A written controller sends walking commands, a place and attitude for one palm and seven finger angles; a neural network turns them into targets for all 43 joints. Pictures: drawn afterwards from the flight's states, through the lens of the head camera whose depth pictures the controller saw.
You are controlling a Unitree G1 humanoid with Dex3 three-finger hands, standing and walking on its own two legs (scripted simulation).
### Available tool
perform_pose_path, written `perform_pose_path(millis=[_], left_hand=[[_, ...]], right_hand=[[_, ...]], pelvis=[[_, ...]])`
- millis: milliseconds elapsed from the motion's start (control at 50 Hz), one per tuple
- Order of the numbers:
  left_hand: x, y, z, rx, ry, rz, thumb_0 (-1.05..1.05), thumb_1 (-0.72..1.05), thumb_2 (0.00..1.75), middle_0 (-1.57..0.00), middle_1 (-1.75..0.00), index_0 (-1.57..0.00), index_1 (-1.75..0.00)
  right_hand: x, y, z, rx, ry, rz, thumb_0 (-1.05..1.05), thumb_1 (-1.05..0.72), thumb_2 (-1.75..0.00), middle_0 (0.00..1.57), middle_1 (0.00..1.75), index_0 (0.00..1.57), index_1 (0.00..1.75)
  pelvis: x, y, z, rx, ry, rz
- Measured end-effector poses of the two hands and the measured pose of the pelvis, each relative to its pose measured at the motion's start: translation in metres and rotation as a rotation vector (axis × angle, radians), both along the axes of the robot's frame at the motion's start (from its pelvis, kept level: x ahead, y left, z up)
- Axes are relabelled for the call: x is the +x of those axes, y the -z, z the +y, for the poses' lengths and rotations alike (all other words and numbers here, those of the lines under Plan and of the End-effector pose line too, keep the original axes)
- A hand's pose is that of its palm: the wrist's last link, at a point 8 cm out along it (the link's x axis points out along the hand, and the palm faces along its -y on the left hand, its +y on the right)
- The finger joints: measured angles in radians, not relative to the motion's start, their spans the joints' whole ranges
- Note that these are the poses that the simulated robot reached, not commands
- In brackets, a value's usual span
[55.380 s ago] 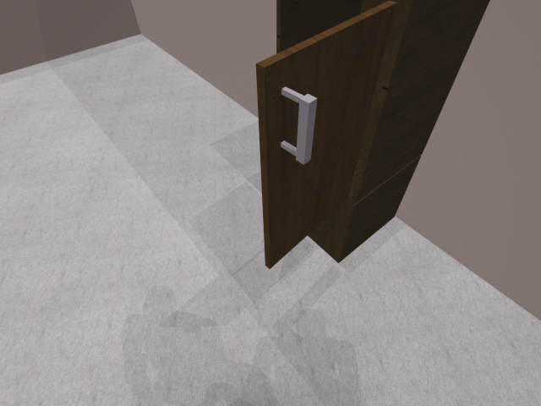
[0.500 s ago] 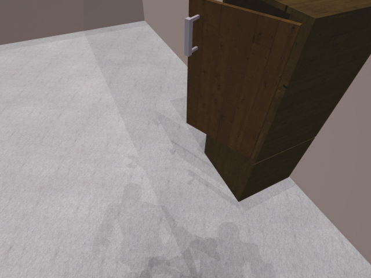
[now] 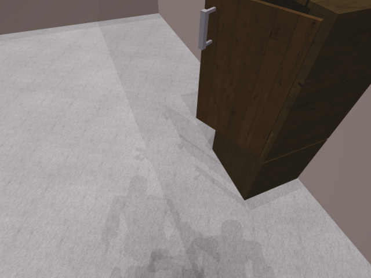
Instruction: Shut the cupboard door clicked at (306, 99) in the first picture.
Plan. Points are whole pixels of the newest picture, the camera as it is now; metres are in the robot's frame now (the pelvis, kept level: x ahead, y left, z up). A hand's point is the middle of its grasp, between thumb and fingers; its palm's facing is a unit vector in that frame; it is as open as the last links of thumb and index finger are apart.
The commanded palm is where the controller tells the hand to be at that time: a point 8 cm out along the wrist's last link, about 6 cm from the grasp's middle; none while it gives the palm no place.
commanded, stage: walk to a spot facing it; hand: left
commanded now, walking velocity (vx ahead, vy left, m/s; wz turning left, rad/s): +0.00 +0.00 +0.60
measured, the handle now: (207, 28) +0.86 -0.04 +0.13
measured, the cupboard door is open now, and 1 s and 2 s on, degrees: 25 25 25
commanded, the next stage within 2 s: turn to face it in 1.94 s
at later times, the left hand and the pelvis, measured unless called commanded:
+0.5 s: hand out of the picture -0.01 +0.23 -0.16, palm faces +0.32 -0.91 -0.27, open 7.4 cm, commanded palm none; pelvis -0.03 +0.00 +0.00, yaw +18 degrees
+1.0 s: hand out of the picture -0.14 +0.18 -0.20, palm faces +0.64 -0.73 -0.22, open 7.4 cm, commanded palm none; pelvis -0.04 +0.00 -0.02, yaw +38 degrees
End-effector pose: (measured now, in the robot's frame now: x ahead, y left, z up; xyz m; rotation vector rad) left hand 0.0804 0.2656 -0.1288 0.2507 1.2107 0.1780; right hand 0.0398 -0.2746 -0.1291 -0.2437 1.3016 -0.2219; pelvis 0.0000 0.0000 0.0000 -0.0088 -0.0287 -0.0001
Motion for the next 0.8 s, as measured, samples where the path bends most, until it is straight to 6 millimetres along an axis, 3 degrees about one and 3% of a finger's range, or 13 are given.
perform_pose_path(millis=[160,260,360,500,620,720,800], left_hand=[[-0.053,0.035,0.006,-0.084,-0.137,0.032,0.00,0.90,0.90,-0.20,-0.30,-0.20,-0.30],[-0.086,0.026,0.012,-0.093,-0.208,0.087,0.00,0.91,0.90,-0.20,-0.30,-0.20,-0.30],[-0.107,0.012,0.016,-0.065,-0.269,0.081,0.00,0.91,0.90,-0.20,-0.30,-0.20,-0.30],[-0.115,-0.002,0.005,-0.014,-0.343,0.012,0.00,0.91,0.90,-0.20,-0.30,-0.19,-0.30],[-0.137,-0.006,-0.020,0.030,-0.414,-0.024,0.00,0.91,0.90,-0.20,-0.30,-0.20,-0.30],[-0.157,-0.008,-0.041,0.004,-0.480,-0.009,0.00,0.90,0.90,-0.20,-0.30,-0.20,-0.30],[-0.173,-0.001,-0.052,-0.028,-0.543,-0.024,0.00,0.90,0.90,-0.20,-0.30,-0.20,-0.30]], right_hand=[[-0.012,0.010,0.047,0.024,-0.085,0.055,0.00,-0.90,-0.90,0.20,0.30,0.20,0.30],[-0.021,0.002,0.068,0.046,-0.126,0.092,0.00,-0.90,-0.90,0.20,0.30,0.20,0.30],[-0.015,-0.001,0.069,0.054,-0.172,0.104,0.00,-0.90,-0.90,0.20,0.30,0.20,0.30],[0.012,0.006,0.043,0.049,-0.251,0.081,0.00,-0.90,-0.90,0.20,0.30,0.20,0.30],[0.056,0.018,0.020,0.053,-0.335,0.033,0.00,-0.90,-0.90,0.20,0.30,0.20,0.30],[0.086,0.007,0.022,0.059,-0.412,-0.007,0.00,-0.91,-0.90,0.19,0.30,0.20,0.30],[0.105,0.003,0.038,0.055,-0.494,-0.007,0.00,-0.91,-0.90,0.19,0.30,0.20,0.30]], pelvis=[[-0.015,0.015,0.020,-0.015,-0.124,-0.015],[-0.021,0.004,0.024,-0.014,-0.164,0.017],[-0.025,-0.003,0.021,-0.025,-0.221,0.044],[-0.030,-0.002,0.000,-0.026,-0.316,0.050],[-0.034,0.006,-0.023,0.006,-0.401,0.045],[-0.031,0.000,-0.029,0.026,-0.478,0.038],[-0.033,0.000,-0.028,0.033,-0.548,0.036]])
